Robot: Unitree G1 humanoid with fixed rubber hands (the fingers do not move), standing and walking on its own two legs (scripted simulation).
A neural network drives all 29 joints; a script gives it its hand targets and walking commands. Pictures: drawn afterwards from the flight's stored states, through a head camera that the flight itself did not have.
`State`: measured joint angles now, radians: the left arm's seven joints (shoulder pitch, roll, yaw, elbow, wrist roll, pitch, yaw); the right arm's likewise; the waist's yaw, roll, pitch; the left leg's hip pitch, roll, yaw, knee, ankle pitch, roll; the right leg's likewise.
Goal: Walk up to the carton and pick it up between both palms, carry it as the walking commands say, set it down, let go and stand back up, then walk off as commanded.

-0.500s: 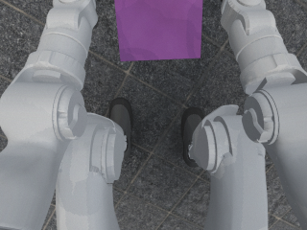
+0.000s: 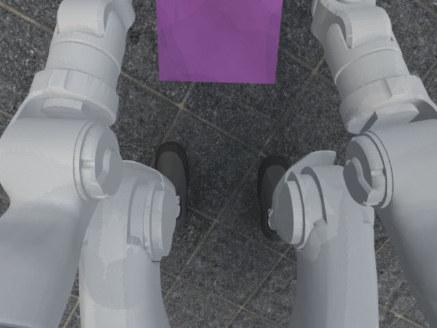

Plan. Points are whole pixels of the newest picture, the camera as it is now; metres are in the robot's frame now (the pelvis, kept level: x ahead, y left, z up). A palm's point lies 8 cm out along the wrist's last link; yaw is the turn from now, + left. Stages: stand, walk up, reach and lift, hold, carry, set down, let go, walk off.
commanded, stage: reach and lift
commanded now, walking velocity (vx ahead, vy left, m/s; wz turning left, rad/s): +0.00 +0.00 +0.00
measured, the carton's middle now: out of the picture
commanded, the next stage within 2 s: none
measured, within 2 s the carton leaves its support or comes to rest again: neither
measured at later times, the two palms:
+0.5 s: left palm out of the picture +0.57 +0.15 -0.12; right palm out of the picture +0.55 -0.10 -0.14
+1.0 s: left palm out of the picture +0.54 +0.13 -0.07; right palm out of the picture +0.54 -0.12 -0.08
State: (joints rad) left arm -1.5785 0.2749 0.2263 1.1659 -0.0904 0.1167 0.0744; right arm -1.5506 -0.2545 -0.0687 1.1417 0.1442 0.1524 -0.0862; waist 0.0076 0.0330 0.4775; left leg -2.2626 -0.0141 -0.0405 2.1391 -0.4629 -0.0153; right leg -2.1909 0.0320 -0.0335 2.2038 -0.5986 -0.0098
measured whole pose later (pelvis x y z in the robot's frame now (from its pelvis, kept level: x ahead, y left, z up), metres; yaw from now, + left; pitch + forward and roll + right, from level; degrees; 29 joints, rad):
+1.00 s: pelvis -0.01 +0.01 +0.03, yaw -3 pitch +23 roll -3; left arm -1.41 0.03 0.48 0.70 0.16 0.29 0.13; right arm -1.44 -0.21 -0.20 0.87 0.07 0.38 -0.15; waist 0.04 0.01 0.52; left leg -2.00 -0.03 -0.07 2.10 -0.50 -0.02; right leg -1.93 0.08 -0.03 2.12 -0.61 0.02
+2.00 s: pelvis -0.02 +0.02 +0.13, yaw -2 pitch +16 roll -5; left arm -1.24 -0.09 0.44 0.52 0.18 0.37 0.33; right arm -1.26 -0.07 -0.28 0.71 -0.02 0.41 -0.17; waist 0.04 0.01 0.52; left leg -1.62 -0.04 -0.10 1.83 -0.48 -0.02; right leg -1.54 0.08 -0.03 1.82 -0.56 0.03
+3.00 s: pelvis +0.07 +0.02 +0.27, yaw -1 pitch +24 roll -5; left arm -0.67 -0.24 0.44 0.61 0.32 0.29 0.17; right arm -0.73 0.08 -0.32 0.83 -0.18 0.29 -0.13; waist 0.01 0.02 -0.11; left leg -1.28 -0.04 -0.15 1.32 -0.46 -0.02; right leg -1.18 0.08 -0.03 1.25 -0.51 0.01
